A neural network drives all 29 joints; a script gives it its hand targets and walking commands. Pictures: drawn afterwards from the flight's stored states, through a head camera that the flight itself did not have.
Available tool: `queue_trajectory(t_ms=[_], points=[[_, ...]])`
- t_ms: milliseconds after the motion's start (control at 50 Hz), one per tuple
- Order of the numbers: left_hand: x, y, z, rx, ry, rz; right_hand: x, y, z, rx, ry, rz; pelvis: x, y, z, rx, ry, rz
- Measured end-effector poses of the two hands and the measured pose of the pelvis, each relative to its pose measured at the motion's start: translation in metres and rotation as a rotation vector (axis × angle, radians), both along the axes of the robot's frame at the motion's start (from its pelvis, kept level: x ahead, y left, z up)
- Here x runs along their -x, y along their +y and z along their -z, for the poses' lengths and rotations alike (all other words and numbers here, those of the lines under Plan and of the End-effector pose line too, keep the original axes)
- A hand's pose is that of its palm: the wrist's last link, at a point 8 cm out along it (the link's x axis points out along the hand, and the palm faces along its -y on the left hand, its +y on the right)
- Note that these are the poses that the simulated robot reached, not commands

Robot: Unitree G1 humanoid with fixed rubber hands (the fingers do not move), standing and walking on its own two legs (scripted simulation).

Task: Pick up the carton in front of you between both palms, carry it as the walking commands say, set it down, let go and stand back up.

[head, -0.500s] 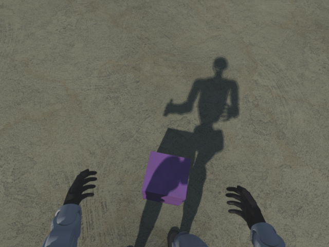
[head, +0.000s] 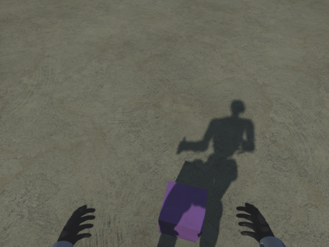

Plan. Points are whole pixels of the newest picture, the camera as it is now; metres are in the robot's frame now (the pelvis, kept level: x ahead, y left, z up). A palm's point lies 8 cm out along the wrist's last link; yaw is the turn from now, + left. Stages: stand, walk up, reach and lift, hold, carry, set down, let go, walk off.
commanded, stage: let go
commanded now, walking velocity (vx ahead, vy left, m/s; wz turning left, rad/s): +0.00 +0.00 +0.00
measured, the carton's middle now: (182, 212) +0.39 -0.10 -0.65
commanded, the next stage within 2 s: stand in 0.14 s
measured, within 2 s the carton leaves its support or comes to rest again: neither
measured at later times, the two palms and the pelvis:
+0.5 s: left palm out of the picture +0.11 +0.27 -0.08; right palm out of the picture +0.13 -0.31 -0.11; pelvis +0.00 -0.03 -0.01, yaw +2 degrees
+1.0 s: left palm out of the picture +0.10 +0.27 -0.09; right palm out of the picture +0.11 -0.32 -0.10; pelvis +0.00 -0.03 +0.00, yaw +2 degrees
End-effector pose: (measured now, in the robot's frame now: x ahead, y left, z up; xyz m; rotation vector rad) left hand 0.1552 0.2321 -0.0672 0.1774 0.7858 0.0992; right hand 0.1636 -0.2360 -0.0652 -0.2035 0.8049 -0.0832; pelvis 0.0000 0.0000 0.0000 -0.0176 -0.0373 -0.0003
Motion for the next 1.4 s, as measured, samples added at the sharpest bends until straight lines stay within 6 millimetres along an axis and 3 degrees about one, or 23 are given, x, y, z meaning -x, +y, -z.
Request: queue_trajectory(t_ms=[160, 300, 440, 780, 1400], points=[[0.001, -0.016, 0.001, -0.019, -0.001, 0.007, 0.009, -0.022, 0.002, 0.032, 0.013, 0.023, 0.005, -0.015, 0.002, -0.006, 0.002, -0.003], [0.029, 0.017, 0.012, -0.171, 0.113, -0.033, 0.023, -0.057, 0.024, 0.103, 0.052, 0.011, 0.007, -0.024, 0.006, -0.01, 0.041, -0.016], [0.045, 0.036, 0.012, -0.222, 0.179, -0.076, 0.032, -0.073, 0.038, 0.131, 0.124, -0.008, 0.001, -0.03, 0.006, -0.014, 0.043, -0.029], [0.048, 0.027, 0.022, -0.189, 0.222, -0.104, 0.032, -0.082, 0.039, 0.158, 0.169, -0.014, -0.004, -0.035, 0.003, -0.013, 0.022, -0.039], [0.082, 0.046, 0.024, -0.195, 0.301, -0.116, 0.082, -0.092, 0.041, 0.18, 0.267, 0.021, 0.016, -0.029, -0.003, -0.02, -0.002, -0.023]])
